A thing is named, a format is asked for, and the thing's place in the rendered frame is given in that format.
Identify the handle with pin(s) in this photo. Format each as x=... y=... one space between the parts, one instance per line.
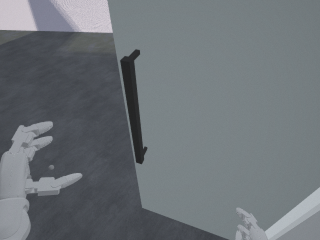
x=130 y=86

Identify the fridge door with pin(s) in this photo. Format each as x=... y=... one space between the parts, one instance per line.
x=229 y=104

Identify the left robot forearm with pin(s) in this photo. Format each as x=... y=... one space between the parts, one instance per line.
x=14 y=220

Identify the robot right hand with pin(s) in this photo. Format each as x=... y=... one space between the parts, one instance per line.
x=252 y=230

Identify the robot left hand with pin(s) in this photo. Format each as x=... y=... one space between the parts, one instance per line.
x=14 y=165

